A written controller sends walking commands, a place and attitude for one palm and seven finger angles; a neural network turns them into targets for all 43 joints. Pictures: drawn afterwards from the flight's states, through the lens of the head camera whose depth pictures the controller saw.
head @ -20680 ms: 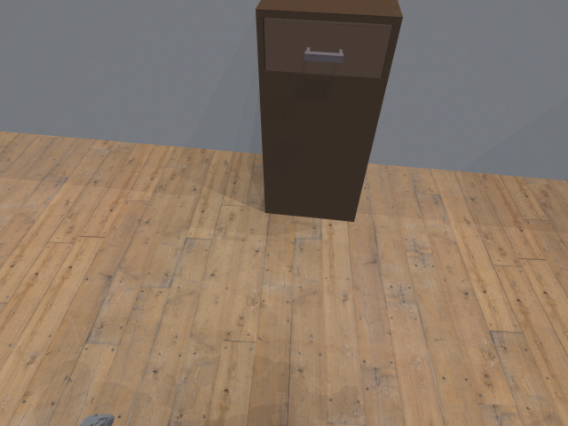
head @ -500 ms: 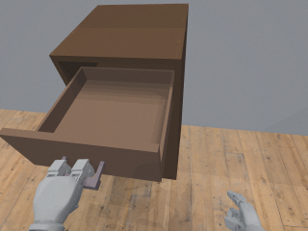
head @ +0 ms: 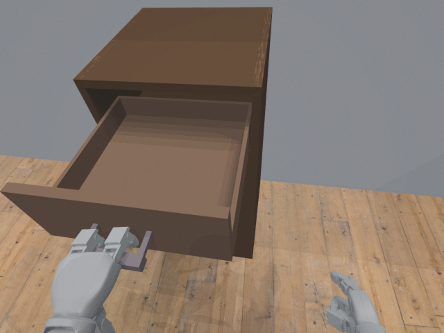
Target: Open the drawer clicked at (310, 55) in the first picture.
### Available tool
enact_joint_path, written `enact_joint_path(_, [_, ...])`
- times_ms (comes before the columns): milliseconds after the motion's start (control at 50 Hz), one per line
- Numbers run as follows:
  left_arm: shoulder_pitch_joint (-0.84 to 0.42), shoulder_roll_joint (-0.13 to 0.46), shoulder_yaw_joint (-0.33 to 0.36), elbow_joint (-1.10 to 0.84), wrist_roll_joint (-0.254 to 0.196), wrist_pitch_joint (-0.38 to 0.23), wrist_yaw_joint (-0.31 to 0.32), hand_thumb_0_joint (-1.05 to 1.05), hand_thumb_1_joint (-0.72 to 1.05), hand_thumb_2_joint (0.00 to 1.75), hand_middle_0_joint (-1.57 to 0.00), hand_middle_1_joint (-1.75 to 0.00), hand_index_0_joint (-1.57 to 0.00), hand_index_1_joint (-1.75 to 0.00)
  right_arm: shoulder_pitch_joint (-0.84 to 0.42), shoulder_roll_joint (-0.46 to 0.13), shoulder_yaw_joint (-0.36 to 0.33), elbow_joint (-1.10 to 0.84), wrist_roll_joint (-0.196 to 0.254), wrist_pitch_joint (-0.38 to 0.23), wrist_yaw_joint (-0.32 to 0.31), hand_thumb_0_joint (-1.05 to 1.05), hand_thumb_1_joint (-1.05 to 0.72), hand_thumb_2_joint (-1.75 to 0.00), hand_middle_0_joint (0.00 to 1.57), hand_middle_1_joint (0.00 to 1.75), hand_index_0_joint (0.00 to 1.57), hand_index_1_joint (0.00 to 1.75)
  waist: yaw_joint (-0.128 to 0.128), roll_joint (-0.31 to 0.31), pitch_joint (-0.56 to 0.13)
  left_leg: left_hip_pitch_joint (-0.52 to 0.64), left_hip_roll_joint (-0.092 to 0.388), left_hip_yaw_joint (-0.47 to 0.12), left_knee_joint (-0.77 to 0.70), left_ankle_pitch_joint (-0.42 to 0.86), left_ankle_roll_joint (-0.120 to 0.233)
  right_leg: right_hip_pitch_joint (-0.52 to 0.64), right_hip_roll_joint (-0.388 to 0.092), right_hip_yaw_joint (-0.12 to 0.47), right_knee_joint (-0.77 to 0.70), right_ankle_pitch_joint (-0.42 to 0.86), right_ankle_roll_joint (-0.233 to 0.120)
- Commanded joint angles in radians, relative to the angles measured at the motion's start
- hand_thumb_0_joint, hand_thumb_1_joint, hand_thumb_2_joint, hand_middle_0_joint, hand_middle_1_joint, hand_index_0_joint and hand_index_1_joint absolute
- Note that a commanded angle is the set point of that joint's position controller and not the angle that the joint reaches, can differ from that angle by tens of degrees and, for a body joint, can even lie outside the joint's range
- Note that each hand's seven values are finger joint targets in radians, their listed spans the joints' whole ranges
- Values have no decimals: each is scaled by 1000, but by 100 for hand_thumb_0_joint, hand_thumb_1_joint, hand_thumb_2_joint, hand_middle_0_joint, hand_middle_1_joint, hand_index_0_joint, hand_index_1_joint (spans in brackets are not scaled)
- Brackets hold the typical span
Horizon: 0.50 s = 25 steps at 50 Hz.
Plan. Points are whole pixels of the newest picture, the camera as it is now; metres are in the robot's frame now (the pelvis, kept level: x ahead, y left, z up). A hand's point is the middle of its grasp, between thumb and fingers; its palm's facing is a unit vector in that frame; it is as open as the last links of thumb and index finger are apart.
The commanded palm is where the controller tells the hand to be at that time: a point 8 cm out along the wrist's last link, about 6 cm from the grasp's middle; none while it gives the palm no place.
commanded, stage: lift the hand off the handle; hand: left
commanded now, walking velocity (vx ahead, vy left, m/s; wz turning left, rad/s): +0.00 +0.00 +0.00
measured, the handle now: (115, 245) +0.23 +0.22 +0.05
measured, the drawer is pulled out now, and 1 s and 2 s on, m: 0.30 0.30 0.30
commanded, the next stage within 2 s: draw the hand back to the body in 1.50 s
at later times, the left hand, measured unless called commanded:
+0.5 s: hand (100, 267) +0.19 +0.23 +0.06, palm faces +0.09 -0.08 -0.99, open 13.4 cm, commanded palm +0.16 +0.23 +0.12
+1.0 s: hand (82, 247) +0.19 +0.23 +0.13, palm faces +0.10 -0.10 -0.99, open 13.1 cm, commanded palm +0.16 +0.22 +0.19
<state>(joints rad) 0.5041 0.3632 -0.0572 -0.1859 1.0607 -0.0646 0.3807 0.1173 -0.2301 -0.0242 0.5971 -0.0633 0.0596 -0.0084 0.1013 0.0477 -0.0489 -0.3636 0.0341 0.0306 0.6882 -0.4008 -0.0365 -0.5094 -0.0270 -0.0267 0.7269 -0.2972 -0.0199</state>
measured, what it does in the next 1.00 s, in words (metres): stands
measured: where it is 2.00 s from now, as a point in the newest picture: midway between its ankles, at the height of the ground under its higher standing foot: outside the picture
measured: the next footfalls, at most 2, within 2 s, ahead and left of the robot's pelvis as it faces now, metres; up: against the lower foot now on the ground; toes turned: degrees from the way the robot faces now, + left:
none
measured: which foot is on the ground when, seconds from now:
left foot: down 0.00-1.00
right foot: down 0.00-1.00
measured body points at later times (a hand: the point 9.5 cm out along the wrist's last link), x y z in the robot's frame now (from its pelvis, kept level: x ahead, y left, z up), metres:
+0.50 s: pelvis +0.00 +0.01 +0.01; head +0.01 -0.03 +0.45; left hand +0.18 +0.23 +0.12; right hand +0.22 -0.20 -0.10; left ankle -0.03 +0.14 -0.72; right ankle +0.05 -0.11 -0.72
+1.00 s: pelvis +0.01 +0.01 +0.02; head +0.00 -0.03 +0.47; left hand +0.18 +0.23 +0.18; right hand +0.25 -0.17 -0.07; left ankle -0.03 +0.14 -0.72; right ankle +0.05 -0.11 -0.72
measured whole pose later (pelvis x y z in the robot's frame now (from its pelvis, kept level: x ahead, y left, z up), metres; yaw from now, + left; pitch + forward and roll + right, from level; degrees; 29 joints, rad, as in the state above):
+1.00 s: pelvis +0.01 +0.01 +0.02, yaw +1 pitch -2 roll +0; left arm 0.42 0.45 -0.09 -0.44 0.95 0.10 0.11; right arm 0.08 -0.25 0.03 0.60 -0.02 0.11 0.00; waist 0.14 0.11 0.00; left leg -0.11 0.03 0.02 0.47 -0.31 -0.02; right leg -0.24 -0.03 -0.05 0.49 -0.21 0.00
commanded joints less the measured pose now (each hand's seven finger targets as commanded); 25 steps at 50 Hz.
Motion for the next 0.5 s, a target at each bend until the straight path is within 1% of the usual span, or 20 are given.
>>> enact_joint_path(0, [-79,180,159,-160,7,19,56,0,-50,30,-30,-120,-30,-120,-141,-88,-24,-159,4,-49,-12,0,-90,-90,20,30,20,30,2,-50,-125,-49,-71,8,-84,135,41,149,25,69,-151,49,-16])
enact_joint_path(20, [-93,157,135,-167,8,19,59,0,-50,30,-30,-120,-30,-120,-135,-85,-23,-158,0,-48,-9,0,-90,-90,20,30,20,30,-2,-57,-143,-47,-71,7,-80,138,42,143,22,60,-137,48,-14])
enact_joint_path(40, [-101,144,122,-166,5,21,56,0,-50,30,-30,-120,-30,-120,-143,-83,-27,-154,7,-47,-10,0,-90,-90,20,30,20,30,-4,-36,-133,-47,-69,7,-83,138,42,147,24,48,-137,61,-15])
enact_joint_path(80, [-88,132,108,-166,4,26,59,0,-50,30,-30,-120,-30,-120,-141,-82,-28,-158,7,-49,-7,0,-90,-90,20,30,20,30,-3,-42,-143,-45,-68,5,-80,148,43,145,27,38,-126,71,-15])
enact_joint_path(100, [-124,139,108,-173,5,31,59,0,-50,30,-30,-120,-30,-120,-140,-88,-27,-153,4,-47,-7,0,-90,-90,20,30,20,30,-13,-46,-152,-34,-68,2,-77,159,39,133,30,49,-126,73,-17])
enact_joint_path(140, [-132,126,90,-166,5,36,57,0,-50,30,-30,-120,-30,-120,-143,-83,-26,-153,8,-46,-8,0,-90,-90,20,30,20,30,-10,-55,-140,-43,-66,-1,-82,147,42,138,28,33,-123,65,-15])
enact_joint_path(160, [-136,133,96,-154,8,40,56,0,-50,30,-30,-120,-30,-120,-143,-82,-24,-154,5,-48,-10,0,-90,-90,20,30,20,30,-8,-74,-127,-52,-67,0,-82,137,43,133,28,36,-124,54,-13])
enact_joint_path(180, [-158,138,95,-159,12,42,55,0,-50,30,-30,-120,-30,-120,-146,-83,-23,-152,6,-46,-12,0,-90,-90,20,30,20,30,-10,-78,-136,-48,-67,0,-84,137,44,138,28,35,-126,58,-12])
enact_joint_path(200, [-159,157,110,-194,9,45,53,0,-50,30,-30,-120,-30,-120,-148,-86,-23,-159,4,-45,-14,0,-90,-90,20,30,20,30,0,-56,-164,-32,-68,-1,-90,152,41,157,29,46,-129,63,-16])
enact_joint_path(220, [-148,157,107,-223,6,49,53,0,-50,30,-30,-120,-30,-120,-150,-83,-19,-165,5,-46,-14,0,-90,-90,20,30,20,30,6,-30,-180,-21,-67,2,-91,160,43,169,24,43,-126,66,-16])
enact_joint_path(240, [-176,167,111,-234,3,55,50,0,-50,30,-30,-120,-30,-120,-154,-82,-19,-158,8,-43,-17,0,-90,-90,20,30,20,30,1,-22,-176,-12,-66,2,-95,166,42,177,25,42,-132,78,-16])
enact_joint_path(280, [-184,157,99,-257,-8,63,38,0,-50,30,-30,-120,-30,-120,-157,-80,-16,-161,10,-44,-17,0,-90,-90,20,30,20,30,0,-23,-167,-4,-63,-2,-107,172,42,185,24,37,-139,77,-14])
enact_joint_path(300, [-172,182,128,-264,-18,67,35,0,-50,30,-30,-120,-30,-120,-160,-83,-14,-166,11,-43,-22,0,-90,-90,20,30,20,30,3,-38,-167,4,-61,-3,-109,183,43,200,26,44,-149,87,-14])
enact_joint_path(340, [-180,166,111,-292,-26,68,23,0,-50,30,-30,-120,-30,-120,-161,-80,-12,-161,13,-43,-21,0,-90,-90,20,30,20,30,-2,-29,-146,15,-59,-1,-120,192,44,203,22,40,-160,99,-11])
enact_joint_path(380, [-133,175,122,-316,-35,71,14,0,-50,30,-30,-120,-30,-120,-157,-84,-10,-170,14,-47,-18,0,-90,-90,20,30,20,30,11,-30,-154,26,-54,-1,-132,223,44,231,21,38,-161,130,-10])
enact_joint_path(400, [-110,184,135,-319,-43,80,7,0,-50,30,-30,-120,-30,-120,-165,-89,-7,-173,18,-44,-19,0,-90,-90,20,30,20,30,11,-24,-156,34,-51,-1,-138,231,40,243,23,40,-171,136,-9])
enact_joint_path(420, [-120,176,119,-338,-46,84,0,0,-50,30,-30,-120,-30,-120,-165,-87,0,-174,18,-43,-15,0,-90,-90,20,30,20,30,9,-23,-138,30,-52,1,-144,216,42,238,16,41,-178,114,-5])
enact_joint_path(440, [-137,188,133,-327,-48,90,-8,0,-50,30,-30,-120,-30,-120,-168,-88,-4,-165,21,-39,-17,0,-90,-90,20,30,20,30,8,-40,-116,26,-50,0,-155,206,43,243,18,39,-190,107,-5])
enact_joint_path(460, [-128,179,121,-325,-48,96,-17,0,-50,30,-30,-120,-30,-120,-169,-87,0,-170,19,-38,-17,0,-90,-90,20,30,20,30,10,-45,-103,29,-51,3,-160,199,47,243,17,35,-196,98,-2])
enact_joint_path(480, [-157,186,121,-329,-49,101,-28,0,-50,30,-30,-120,-30,-120,-173,-90,1,-168,22,-35,-18,0,-90,-90,20,30,20,30,4,-52,-94,34,-50,2,-169,192,47,246,16,33,-206,90,0])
